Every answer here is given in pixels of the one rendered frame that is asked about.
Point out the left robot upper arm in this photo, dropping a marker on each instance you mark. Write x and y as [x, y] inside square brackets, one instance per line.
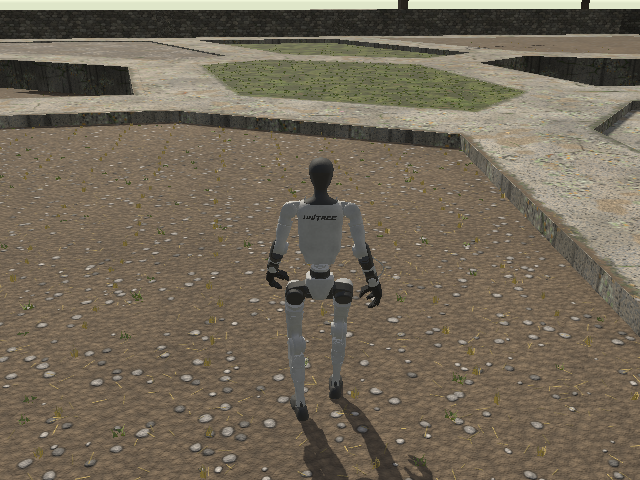
[288, 211]

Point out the humanoid robot torso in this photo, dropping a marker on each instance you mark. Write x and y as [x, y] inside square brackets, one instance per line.
[320, 234]

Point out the robot right forearm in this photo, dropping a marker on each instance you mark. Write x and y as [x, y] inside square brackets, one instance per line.
[368, 268]

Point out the right robot upper arm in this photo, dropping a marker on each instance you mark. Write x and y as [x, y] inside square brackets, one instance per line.
[352, 211]

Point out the robot left forearm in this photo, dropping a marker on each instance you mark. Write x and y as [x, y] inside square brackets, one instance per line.
[274, 260]

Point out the right robot hand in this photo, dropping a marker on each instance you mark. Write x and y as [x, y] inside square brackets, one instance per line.
[376, 292]

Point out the robot right thigh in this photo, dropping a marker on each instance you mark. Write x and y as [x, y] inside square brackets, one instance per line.
[342, 298]

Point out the left robot hand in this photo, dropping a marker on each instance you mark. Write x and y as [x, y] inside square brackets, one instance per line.
[281, 275]

